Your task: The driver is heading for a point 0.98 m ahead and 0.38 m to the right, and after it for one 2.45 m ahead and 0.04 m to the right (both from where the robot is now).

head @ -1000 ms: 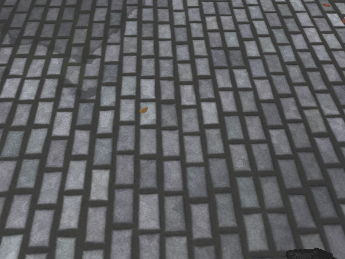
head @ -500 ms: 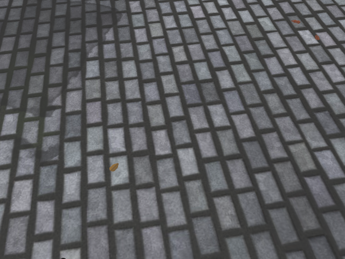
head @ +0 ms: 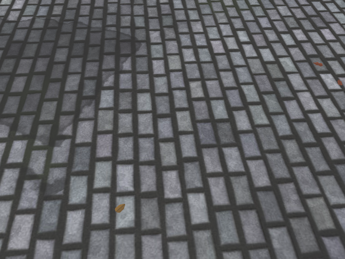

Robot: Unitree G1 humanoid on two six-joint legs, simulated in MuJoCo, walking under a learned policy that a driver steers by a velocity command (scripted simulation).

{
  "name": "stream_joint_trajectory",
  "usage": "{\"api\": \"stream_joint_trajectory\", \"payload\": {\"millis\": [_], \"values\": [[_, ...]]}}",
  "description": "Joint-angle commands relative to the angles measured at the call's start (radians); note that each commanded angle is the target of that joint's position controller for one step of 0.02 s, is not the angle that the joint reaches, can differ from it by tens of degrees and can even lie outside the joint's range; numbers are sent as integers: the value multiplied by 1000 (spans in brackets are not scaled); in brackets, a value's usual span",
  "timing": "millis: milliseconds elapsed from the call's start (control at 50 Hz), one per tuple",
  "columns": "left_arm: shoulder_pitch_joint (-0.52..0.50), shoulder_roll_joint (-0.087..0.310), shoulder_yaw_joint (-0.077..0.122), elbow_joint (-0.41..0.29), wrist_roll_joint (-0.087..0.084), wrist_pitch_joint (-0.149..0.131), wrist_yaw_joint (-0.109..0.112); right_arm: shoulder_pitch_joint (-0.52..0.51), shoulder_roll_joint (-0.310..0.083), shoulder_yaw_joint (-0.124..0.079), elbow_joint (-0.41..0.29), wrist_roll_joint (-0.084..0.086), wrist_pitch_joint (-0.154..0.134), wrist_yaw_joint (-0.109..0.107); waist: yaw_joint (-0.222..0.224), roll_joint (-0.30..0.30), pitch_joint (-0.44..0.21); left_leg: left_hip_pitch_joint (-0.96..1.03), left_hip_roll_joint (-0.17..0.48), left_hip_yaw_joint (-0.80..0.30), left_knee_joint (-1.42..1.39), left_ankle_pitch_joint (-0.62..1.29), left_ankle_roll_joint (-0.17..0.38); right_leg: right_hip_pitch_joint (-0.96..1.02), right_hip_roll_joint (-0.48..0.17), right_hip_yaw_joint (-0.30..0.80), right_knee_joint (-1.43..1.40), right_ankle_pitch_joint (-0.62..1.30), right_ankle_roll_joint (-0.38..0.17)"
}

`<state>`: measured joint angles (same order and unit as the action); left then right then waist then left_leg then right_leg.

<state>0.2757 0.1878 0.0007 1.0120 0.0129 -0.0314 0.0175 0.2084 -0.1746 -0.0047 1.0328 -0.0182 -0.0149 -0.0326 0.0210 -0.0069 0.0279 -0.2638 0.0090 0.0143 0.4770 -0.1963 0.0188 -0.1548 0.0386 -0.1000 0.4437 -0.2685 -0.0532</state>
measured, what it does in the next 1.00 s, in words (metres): walks ahead: left foot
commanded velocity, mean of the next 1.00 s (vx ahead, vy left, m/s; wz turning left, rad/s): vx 0.40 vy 0.00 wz -0.19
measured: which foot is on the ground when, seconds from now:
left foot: down 0.00-0.20, up 0.22-0.54, down 0.56-1.00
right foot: down 0.00-0.56, up 0.58-1.00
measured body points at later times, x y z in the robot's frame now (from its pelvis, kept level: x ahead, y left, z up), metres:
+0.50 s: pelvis +0.15 +0.02 +0.00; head +0.18 +0.02 +0.44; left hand +0.02 +0.25 -0.14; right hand +0.33 -0.21 -0.13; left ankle +0.27 +0.12 -0.71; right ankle -0.01 -0.08 -0.74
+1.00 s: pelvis +0.39 +0.03 +0.00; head +0.42 +0.02 +0.45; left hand +0.59 +0.21 -0.13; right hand +0.29 -0.19 -0.15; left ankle +0.30 +0.12 -0.74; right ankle +0.52 -0.12 -0.70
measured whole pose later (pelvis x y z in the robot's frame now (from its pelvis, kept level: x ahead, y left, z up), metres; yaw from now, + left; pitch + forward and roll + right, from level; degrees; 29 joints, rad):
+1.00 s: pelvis +0.39 +0.03 +0.00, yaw -14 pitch +0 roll +2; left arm 0.07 0.20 0.06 0.89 0.03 -0.01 -0.06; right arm 0.40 -0.18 -0.04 1.03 -0.02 -0.10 -0.03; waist -0.03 -0.02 0.06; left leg 0.07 -0.02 0.30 0.25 -0.31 0.03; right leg -0.62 -0.08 -0.09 0.70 -0.02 -0.08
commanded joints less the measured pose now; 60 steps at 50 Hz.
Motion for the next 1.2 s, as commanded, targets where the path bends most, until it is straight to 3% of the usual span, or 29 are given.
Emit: {"api": "stream_joint_trajectory", "payload": {"millis": [20, 80, 140, 180, 220, 240, 260, 280, 380, 460, 500, 540, 560, 580, 600, 620, 640, 700, 800, 920, 960, 1020, 1060, 1080, 1100, 1120, 1140, 1160, 1200], "values": [[117, 92, 21, 10, 5, 14, 7, 59, -140, -34, 0, 16, -5, 6, -1, 144, 19, 42, 143, -206, -179, -117, 100, -52, -39, 51, -20, -134, -13], [69, 69, 24, -12, 18, 11, -14, 106, -169, -55, 18, 14, 8, 6, -23, 175, 88, 29, 187, -320, -298, -510, 155, -158, -17, 26, 83, -214, -35], [97, 44, 23, -3, 19, -13, -18, 89, -160, -67, 13, 14, 0, 14, -1, 124, 71, 15, 224, -357, -308, -459, 188, -104, -33, 39, 65, -140, -60], [181, 55, 30, 26, 16, -28, -16, -12, -147, -68, -22, 21, -8, 20, 58, 61, 65, -93, 157, -254, -223, -397, 148, 36, -63, 99, -53, -154, -84], [316, 157, 62, 70, 4, -40, 0, -137, -71, -52, -90, 19, -30, 32, 107, -188, 100, -384, -43, 10, 153, -223, 62, 256, -284, 481, -316, -365, -158], [322, 186, 72, 77, 6, -37, 4, -174, -106, -58, -118, -7, -39, 35, 104, -187, 170, -523, -36, 49, 260, -246, 56, 293, -397, 576, -347, -250, -199], [307, 153, 66, 75, 13, -38, 7, -172, -125, -66, -114, -17, -44, 38, 81, -95, 168, -550, 5, 8, 347, -230, 57, 303, -399, 545, -324, -129, -209], [288, 133, 62, 70, 15, -42, 8, -133, -112, -66, -99, -14, -49, 44, 53, -62, 136, -546, 22, -5, 394, -195, 55, 324, -373, 489, -312, -25, -197], [245, 93, 47, 73, 6, -60, 5, -174, -69, -55, -119, -13, -40, 67, 17, -89, 99, -443, 24, 56, 354, -35, 18, 240, -250, 238, -294, 326, -141], [253, 127, 50, 85, 9, -63, 1, -260, -67, -43, -170, -2, -31, 67, 27, -130, 110, -251, -6, 104, 164, 37, 36, 129, -238, 168, -274, 454, -122], [239, 142, 51, 86, 5, -64, 0, -207, -94, -53, -166, 0, -32, 57, -7, -126, 88, -113, -32, 112, 128, 39, 66, 106, -258, 162, -198, 646, -108], [202, 154, 52, 79, -2, -62, -3, 30, -139, -79, -91, -4, -45, 40, -117, -66, -22, 166, -71, 113, 32, 60, 98, 63, -211, 121, 82, 797, -74], [193, 141, 46, 61, -6, -62, -7, 186, -203, -100, -55, -24, -57, 28, -174, -10, -110, 390, 54, -23, -6, -23, 128, -102, -162, 100, 322, 587, -54], [269, 17, 20, 26, -22, -56, -13, 291, -305, -119, -50, -46, -63, 24, -144, 199, -261, 603, 378, -464, -114, -243, 200, -349, -37, 45, 686, -93, -19], [260, 94, 48, 34, -13, -46, -10, 239, -301, -120, -58, -11, -48, 30, -135, 166, -271, 489, 437, -698, -269, -368, 249, -416, -3, 146, 849, -224, -36], [185, 113, 57, 10, -4, -38, -11, 101, -236, -101, -84, 2, -45, 32, -76, 93, -107, 341, 403, -553, -286, -447, 220, -457, -76, 158, 871, -138, -49], [137, 94, 56, 0, 0, -39, -19, 16, -163, -82, -103, 6, -54, 36, -56, 59, -12, 201, 354, -420, -322, -349, 195, -443, -110, 151, 825, -67, -52], [153, 49, 62, 4, 20, -9, -33, 11, -93, -60, -82, 0, -80, 25, 9, 73, 33, 56, 266, -164, -347, -76, 136, -343, -148, 147, 737, -16, -40], [-7, 45, 71, -74, 18, 23, -53, 110, -118, -63, -62, -2, -105, 15, 7, 57, 59, 116, 261, -14, -386, 38, 146, -504, -165, 124, 651, 123, -17], [-228, 26, 57, -165, 17, 19, -75, 183, -123, -59, -48, -1, -108, 7, -37, 54, 93, 188, 236, 146, -372, 213, 130, -507, -137, 36, 336, 283, -7], [-271, 20, 51, -188, 22, 15, -78, 204, -131, -59, -40, 1, -102, 1, -44, 47, 106, 232, 238, 203, -309, 437, 122, -470, -113, -15, 244, 279, -19], [-228, 40, 57, -191, 31, 9, -73, 219, -162, -67, -35, 1, -84, -10, -27, 94, 51, 311, 244, 255, -131, 829, 93, -364, -40, -72, 194, 188, -57], [-93, 76, 74, -158, 33, -1, -65, 196, -192, -79, -47, 4, -65, -16, 24, 123, -31, 326, 241, 258, 94, 960, 80, -224, 25, -78, 147, 121, -96], [15, 103, 88, -127, 39, -14, -55, 181, -199, -83, -57, 10, -56, -13, 71, 100, -97, 283, 232, 261, 290, 847, 58, -82, 46, -59, 50, 195, -119], [106, 179, 112, -109, 50, -27, -40, 174, -194, -82, -79, 19, -55, -6, 121, 25, -170, 111, 188, 263, 568, 502, 14, 124, -57, 67, -4, 444, -162], [64, 310, 140, -133, 47, -22, -33, 271, -70, -61, -135, 30, -53, 5, 14, -188, -285, -301, 13, 219, 949, -496, -44, 473, -402, 478, 144, 1142, -337], [147, 319, 146, -148, -2, 0, -25, 208, -145, -72, -153, 18, -47, 7, 83, -32, -422, -323, -8, 7, 1022, -431, -48, 452, -435, 589, 59, 1132, -401], [54, 284, 136, -162, -6, 12, -14, 137, -124, -67, -175, 23, -48, 6, 54, -24, -293, -370, 38, -26, 998, -321, -43, 323, -403, 492, -2, 970, -375], [-65, 171, 107, -182, -21, 21, -7, 87, -137, -70, -182, -5, -41, 3, -4, 13, -99, -341, 84, -35, 841, -217, -47, 79, -289, 384, -93, 773, -281]]}}
Keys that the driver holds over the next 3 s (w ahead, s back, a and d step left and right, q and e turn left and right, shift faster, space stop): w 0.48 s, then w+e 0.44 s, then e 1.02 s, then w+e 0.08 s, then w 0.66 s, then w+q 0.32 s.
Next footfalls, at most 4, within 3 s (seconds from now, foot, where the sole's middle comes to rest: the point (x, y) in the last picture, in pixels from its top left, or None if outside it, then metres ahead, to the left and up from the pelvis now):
0.56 left None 0.34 0.12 -0.78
1.10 right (206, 246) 0.57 -0.10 -0.78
1.72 left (165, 225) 0.66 0.06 -0.78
2.22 right None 0.50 -0.10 -0.78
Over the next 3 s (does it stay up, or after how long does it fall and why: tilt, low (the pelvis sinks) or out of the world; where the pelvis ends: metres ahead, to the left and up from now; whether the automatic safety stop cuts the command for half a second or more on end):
stays up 0.79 -0.32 0.01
